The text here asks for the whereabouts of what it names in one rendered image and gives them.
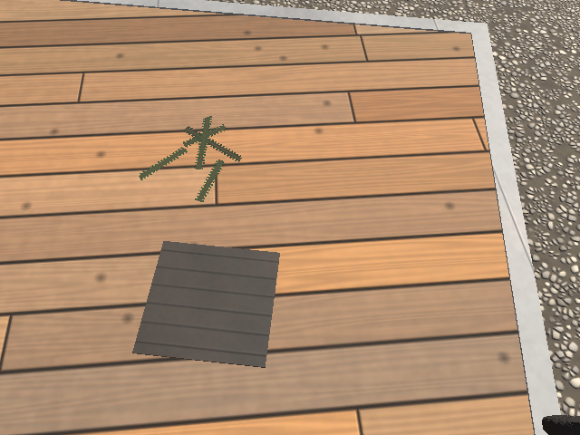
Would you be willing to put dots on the right robot hand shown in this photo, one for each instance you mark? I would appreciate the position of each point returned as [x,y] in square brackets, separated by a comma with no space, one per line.
[561,425]

